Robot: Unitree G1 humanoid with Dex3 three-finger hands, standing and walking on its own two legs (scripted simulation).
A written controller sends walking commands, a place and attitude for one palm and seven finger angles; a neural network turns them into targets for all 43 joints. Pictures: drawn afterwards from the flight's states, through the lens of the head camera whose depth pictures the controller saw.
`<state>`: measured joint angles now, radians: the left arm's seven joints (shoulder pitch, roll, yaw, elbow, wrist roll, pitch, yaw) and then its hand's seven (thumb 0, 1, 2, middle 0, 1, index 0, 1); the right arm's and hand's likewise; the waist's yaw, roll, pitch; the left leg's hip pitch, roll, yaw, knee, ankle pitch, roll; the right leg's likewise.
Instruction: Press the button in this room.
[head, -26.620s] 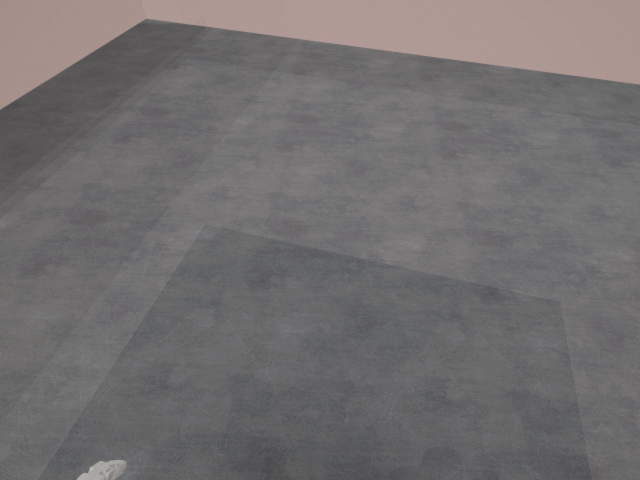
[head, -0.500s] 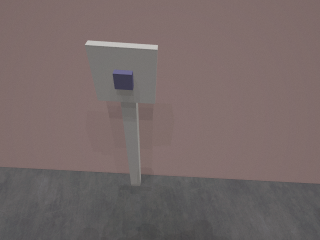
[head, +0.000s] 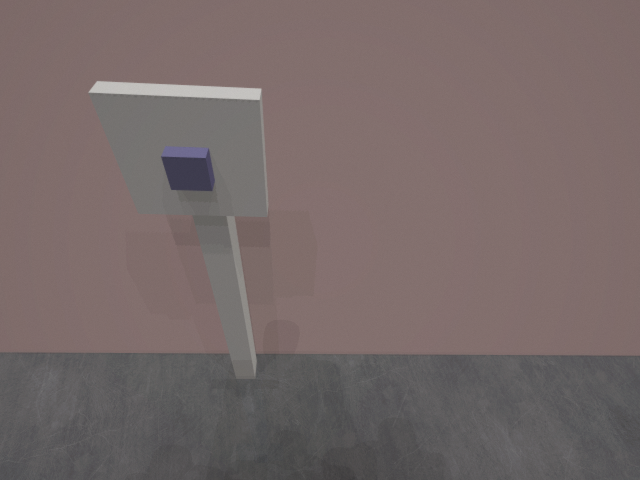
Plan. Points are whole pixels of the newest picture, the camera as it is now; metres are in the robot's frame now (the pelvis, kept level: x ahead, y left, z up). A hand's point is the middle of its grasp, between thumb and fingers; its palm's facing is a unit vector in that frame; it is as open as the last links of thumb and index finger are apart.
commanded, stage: come to a stop and stand still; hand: left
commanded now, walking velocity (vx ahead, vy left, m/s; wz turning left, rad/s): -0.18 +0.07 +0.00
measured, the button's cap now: (190, 167) +0.50 +0.23 +0.12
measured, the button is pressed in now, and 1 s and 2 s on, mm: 0 0 0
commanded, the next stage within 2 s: look again from close up in 0.94 s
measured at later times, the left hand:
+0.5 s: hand out of the picture +0.01 +0.17 -0.17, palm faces +0.06 -0.98 -0.20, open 7.4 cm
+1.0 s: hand out of the picture -0.04 +0.18 -0.16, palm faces +0.04 -0.98 -0.20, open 7.4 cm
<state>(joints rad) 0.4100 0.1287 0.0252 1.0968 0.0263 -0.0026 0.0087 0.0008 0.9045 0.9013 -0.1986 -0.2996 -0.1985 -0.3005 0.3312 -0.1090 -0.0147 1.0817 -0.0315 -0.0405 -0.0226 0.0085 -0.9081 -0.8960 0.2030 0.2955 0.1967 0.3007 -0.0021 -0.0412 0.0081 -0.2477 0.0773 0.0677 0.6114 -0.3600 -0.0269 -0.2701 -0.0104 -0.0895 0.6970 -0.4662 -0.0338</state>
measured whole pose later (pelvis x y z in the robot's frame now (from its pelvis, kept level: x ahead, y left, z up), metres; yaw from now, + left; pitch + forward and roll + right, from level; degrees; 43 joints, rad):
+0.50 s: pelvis +0.00 +0.00 +0.00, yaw +1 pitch -2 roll -1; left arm 0.31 0.14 0.00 1.01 0.02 -0.02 0.06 0.00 0.91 0.90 -0.20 -0.30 -0.20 -0.30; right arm 0.19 -0.18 -0.02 0.98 -0.01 0.01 -0.01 0.01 -0.92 -0.90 0.20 0.30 0.20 0.30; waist 0.01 0.02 0.05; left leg -0.32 0.04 0.09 0.59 -0.23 0.03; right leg -0.20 0.02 -0.12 0.55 -0.32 -0.05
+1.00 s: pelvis -0.03 +0.01 +0.01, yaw +1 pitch -1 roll +0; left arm 0.34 0.16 -0.01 1.05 0.02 0.01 0.03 0.00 0.90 0.90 -0.20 -0.30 -0.20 -0.30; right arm 0.35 -0.16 0.01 1.08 -0.02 0.02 0.00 0.01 -0.91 -0.90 0.20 0.30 0.20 0.30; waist -0.01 0.01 0.01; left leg -0.31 -0.01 0.10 0.45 -0.14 0.06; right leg -0.23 0.00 -0.08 0.50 -0.26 -0.03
